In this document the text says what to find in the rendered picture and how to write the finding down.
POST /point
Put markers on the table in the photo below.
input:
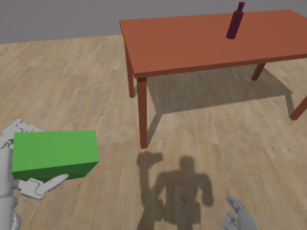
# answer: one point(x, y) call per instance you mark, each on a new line
point(162, 46)

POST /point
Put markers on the robot left hand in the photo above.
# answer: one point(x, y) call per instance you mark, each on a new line
point(32, 188)

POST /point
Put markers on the robot left forearm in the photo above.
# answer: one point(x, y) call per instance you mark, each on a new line
point(9, 218)

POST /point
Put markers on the robot right hand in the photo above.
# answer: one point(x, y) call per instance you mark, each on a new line
point(244, 219)

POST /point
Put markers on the sponge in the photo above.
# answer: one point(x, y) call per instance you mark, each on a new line
point(44, 155)

